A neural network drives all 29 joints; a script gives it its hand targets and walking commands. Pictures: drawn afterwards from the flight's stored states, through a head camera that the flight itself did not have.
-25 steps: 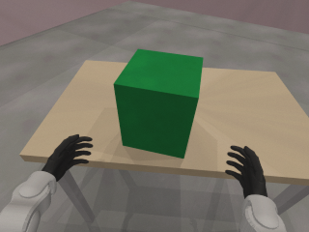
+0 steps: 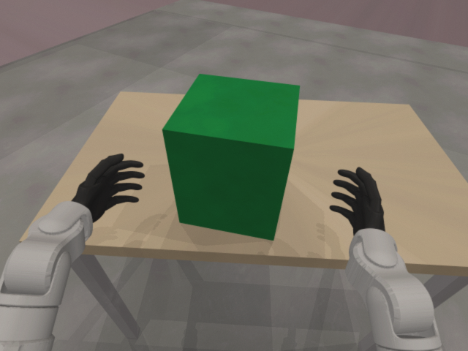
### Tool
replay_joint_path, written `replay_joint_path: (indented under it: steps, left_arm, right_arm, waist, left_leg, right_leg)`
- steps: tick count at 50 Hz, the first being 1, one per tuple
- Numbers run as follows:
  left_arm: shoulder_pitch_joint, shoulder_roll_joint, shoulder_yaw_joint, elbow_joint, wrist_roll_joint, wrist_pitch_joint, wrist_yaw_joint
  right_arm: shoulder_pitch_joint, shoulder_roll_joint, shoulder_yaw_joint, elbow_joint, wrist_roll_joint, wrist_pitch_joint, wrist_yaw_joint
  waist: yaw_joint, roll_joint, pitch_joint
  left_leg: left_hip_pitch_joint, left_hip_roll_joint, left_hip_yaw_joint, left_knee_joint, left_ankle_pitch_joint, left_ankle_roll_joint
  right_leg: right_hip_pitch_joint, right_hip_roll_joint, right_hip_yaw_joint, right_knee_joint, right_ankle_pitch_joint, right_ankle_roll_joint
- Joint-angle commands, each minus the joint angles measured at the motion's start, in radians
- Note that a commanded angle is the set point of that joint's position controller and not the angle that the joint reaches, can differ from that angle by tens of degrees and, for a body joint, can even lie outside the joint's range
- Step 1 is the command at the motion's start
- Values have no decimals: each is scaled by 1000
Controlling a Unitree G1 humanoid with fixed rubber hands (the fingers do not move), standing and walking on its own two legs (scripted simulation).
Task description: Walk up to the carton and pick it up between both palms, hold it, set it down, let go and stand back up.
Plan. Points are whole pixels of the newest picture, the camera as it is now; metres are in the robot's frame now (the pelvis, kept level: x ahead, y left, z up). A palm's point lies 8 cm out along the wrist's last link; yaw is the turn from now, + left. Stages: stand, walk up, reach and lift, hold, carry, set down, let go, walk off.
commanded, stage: reach and lift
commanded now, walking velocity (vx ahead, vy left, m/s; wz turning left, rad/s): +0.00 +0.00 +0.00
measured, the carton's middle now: (236, 157) +0.47 +0.06 +0.09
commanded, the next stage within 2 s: none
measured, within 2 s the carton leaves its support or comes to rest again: neither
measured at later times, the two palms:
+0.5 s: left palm (95, 142) +0.36 +0.27 +0.20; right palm (359, 175) +0.34 -0.13 +0.18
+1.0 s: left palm (127, 101) +0.43 +0.24 +0.23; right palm (356, 138) +0.39 -0.13 +0.21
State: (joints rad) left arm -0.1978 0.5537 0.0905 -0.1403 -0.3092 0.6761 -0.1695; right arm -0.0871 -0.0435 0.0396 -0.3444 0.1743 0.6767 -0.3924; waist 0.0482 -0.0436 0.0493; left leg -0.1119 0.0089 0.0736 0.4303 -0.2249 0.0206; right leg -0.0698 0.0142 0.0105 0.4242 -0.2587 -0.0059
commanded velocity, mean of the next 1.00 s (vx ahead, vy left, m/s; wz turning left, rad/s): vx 0.00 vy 0.00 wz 0.00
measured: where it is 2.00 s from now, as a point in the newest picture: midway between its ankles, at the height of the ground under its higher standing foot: outside the picture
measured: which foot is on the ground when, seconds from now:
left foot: down 0.00-1.00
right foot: down 0.00-1.00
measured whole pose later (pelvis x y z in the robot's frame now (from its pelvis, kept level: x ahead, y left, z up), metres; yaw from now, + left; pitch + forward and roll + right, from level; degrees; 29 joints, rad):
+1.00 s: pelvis +0.00 +0.01 +0.00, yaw +0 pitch -4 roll -1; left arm -1.04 0.57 -0.03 0.90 -0.31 0.48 -0.10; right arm -0.89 -0.04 -0.01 0.53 0.21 0.54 -0.40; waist -0.09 -0.05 0.04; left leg -0.14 0.01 0.07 0.43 -0.21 0.02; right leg -0.08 0.01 0.01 0.40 -0.24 0.00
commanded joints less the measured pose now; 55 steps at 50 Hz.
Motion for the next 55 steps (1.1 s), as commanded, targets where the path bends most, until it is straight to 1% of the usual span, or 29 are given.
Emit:
replay_joint_path:
  steps: [1, 5, 7, 8, 9, 10, 11, 12, 14, 15, 20, 21, 22, 25, 26, 27, 33, 35, 36, 37, 40, 42, 45, 47, 48, 50, 53, 54, 55]
  left_arm:
    - [-572, 255, 153, -102, -58, -37, 12]
    - [-673, 270, 161, -29, -40, -17, 13]
    - [-683, 259, 151, 9, -34, -9, 15]
    - [-714, 284, 156, -15, -33, -8, 15]
    - [-731, 293, 168, 23, -34, -7, 18]
    - [-765, 288, 154, 2, -34, -9, 20]
    - [-772, 286, 160, 56, -32, -4, 19]
    - [-821, 286, 157, 152, -30, -3, 17]
    - [-855, 301, 141, 169, -32, -19, 23]
    - [-881, 299, 131, 127, -34, -30, 28]
    - [-1025, 311, 88, 264, -63, -50, 29]
    - [-1067, 321, 92, 279, -52, -63, 34]
    - [-1091, 305, 64, 334, -72, -71, 30]
    - [-1167, 304, 46, 451, -75, -105, 38]
    - [-1204, 293, 11, 470, -89, -119, 39]
    - [-1204, 273, -14, 537, -102, -131, 38]
    - [-1344, 262, -37, 650, -107, -188, 50]
    - [-1365, 259, -35, 638, -96, -188, 52]
    - [-1388, 260, -29, 678, -85, -195, 58]
    - [-1418, 272, -36, 716, -95, -199, 64]
    - [-1466, 253, -52, 747, -89, -221, 70]
    - [-1526, 257, -63, 824, -93, -228, 78]
    - [-1533, 232, -90, 860, -89, -250, 82]
    - [-1594, 241, -90, 917, -96, -255, 86]
    - [-1588, 233, -117, 921, -107, -266, 86]
    - [-1662, 241, -121, 958, -116, -287, 93]
    - [-1666, 253, -119, 1009, -116, -300, 98]
    - [-1699, 251, -118, 960, -108, -303, 103]
    - [-1694, 260, -114, 1003, -106, -304, 104]
  right_arm:
    - [-489, -123, -117, -125, 135, -52, -29]
    - [-591, -131, -101, -44, 169, -50, -29]
    - [-621, -143, -119, -2, 158, -50, -25]
    - [-649, -152, -121, -40, 166, -58, -31]
    - [-681, -149, -108, -24, 168, -60, -30]
    - [-693, -162, -122, 0, 163, -61, -31]
    - [-709, -146, -107, 32, 174, -59, -30]
    - [-758, -152, -128, 109, 161, -47, -28]
    - [-808, -150, -119, 113, 156, -54, -25]
    - [-822, -170, -129, 89, 157, -67, -22]
    - [-957, -172, -156, 179, 147, -71, -28]
    - [-965, -169, -163, 254, 128, -67, -26]
    - [-1003, -162, -164, 263, 126, -71, -25]
    - [-1088, -151, -153, 357, 122, -75, -11]
    - [-1127, -151, -160, 340, 121, -84, -13]
    - [-1147, -146, -156, 358, 107, -86, -8]
    - [-1238, -150, -155, 495, 115, -119, -1]
    - [-1259, -154, -145, 499, 131, -139, 2]
    - [-1270, -166, -161, 564, 121, -143, 8]
    - [-1332, -178, -152, 554, 132, -148, 13]
    - [-1371, -174, -158, 589, 127, -172, 16]
    - [-1417, -193, -167, 645, 124, -179, 16]
    - [-1434, -188, -172, 695, 127, -202, 16]
    - [-1471, -185, -155, 745, 133, -206, 21]
    - [-1489, -198, -157, 728, 143, -217, 21]
    - [-1556, -193, -152, 757, 147, -226, 22]
    - [-1578, -201, -169, 779, 136, -242, 21]
    - [-1588, -205, -178, 767, 128, -253, 23]
    - [-1596, -206, -161, 809, 140, -253, 24]
  waist:
    - [-105, 122, -322]
    - [-94, 134, -334]
    - [-109, 134, -315]
    - [-118, 131, -377]
    - [-105, 113, -375]
    - [-121, 156, -388]
    - [-112, 120, -374]
    - [-123, 134, -328]
    - [-116, 130, -379]
    - [-130, 141, -435]
    - [-160, 147, -438]
    - [-164, 173, -424]
    - [-171, 146, -412]
    - [-173, 165, -418]
    - [-182, 153, -460]
    - [-184, 142, -444]
    - [-201, 164, -485]
    - [-197, 182, -551]
    - [-203, 201, -542]
    - [-192, 193, -541]
    - [-199, 200, -564]
    - [-212, 187, -560]
    - [-224, 216, -608]
    - [-217, 193, -571]
    - [-231, 205, -621]
    - [-225, 215, -635]
    - [-230, 191, -669]
    - [-234, 210, -739]
    - [-227, 206, -726]
  left_leg:
    - [48, 20, -5, -110, 208, 1]
    - [48, 9, -7, -106, 235, -3]
    - [61, 18, -14, -106, 257, -10]
    - [68, 12, -13, -92, 282, -10]
    - [68, 7, -9, -93, 293, -6]
    - [73, 10, -14, -87, 315, -18]
    - [64, 9, -12, -85, 307, -13]
    - [33, 9, -16, -95, 243, -12]
    - [17, 11, -15, -97, 228, -4]
    - [47, 12, -13, -94, 259, -11]
    - [-3, 4, -18, -87, 251, -18]
    - [4, 9, -18, -92, 231, -21]
    - [-10, 9, -20, -89, 223, -19]
    - [-28, 11, -24, -92, 200, -17]
    - [-36, 9, -18, -95, 170, -14]
    - [-50, 11, -19, -95, 179, -16]
    - [-11, 13, -24, -79, 231, -28]
    - [36, 11, -23, -53, 325, -41]
    - [51, 20, -34, -50, 340, -51]
    - [29, 16, -31, -48, 322, -52]
    - [38, 12, -34, -41, 340, -58]
    - [36, 20, -40, -39, 297, -59]
    - [56, 16, -42, -27, 338, -66]
    - [58, 16, -46, -25, 326, -60]
    - [74, 17, -47, -22, 344, -65]
    - [57, 13, -46, -20, 329, -63]
    - [41, 10, -47, -8, 362, -68]
    - [100, 12, -56, 1, 415, -70]
    - [83, 10, -54, 4, 406, -71]
  right_leg:
    - [134, -63, 46, -67, 496, 27]
    - [140, -62, 41, -65, 522, 34]
    - [134, -47, 31, -73, 533, 27]
    - [163, -49, 36, -69, 564, 34]
    - [157, -50, 34, -63, 597, 38]
    - [171, -46, 33, -61, 597, 30]
    - [165, -46, 31, -65, 604, 39]
    - [116, -47, 30, -73, 544, 33]
    - [143, -51, 31, -68, 515, 31]
    - [158, -46, 26, -64, 542, 30]
    - [145, -37, 19, -72, 507, 23]
    - [119, -39, 14, -75, 473, 19]
    - [101, -36, 10, -81, 458, 14]
    - [78, -35, 5, -83, 412, 7]
    - [85, -35, 5, -95, 380, 5]
    - [70, -31, -6, -86, 386, 7]
    - [36, -23, -14, -94, 420, 1]
    - [53, -17, -18, -80, 503, 12]
    - [17, -10, -27, -86, 456, 7]
    - [21, -15, -27, -82, 447, 6]
    - [27, -10, -37, -85, 478, 10]
    - [-6, -8, -40, -91, 427, 8]
    - [-8, -5, -43, -83, 481, 10]
    - [-35, -7, -43, -92, 469, 13]
    - [-17, -8, -47, -89, 498, 10]
    - [-22, -12, -44, -83, 487, 13]
    - [-19, -10, -48, -74, 554, 20]
    - [-21, -5, -52, -71, 596, 23]
    - [-29, -7, -48, -69, 594, 26]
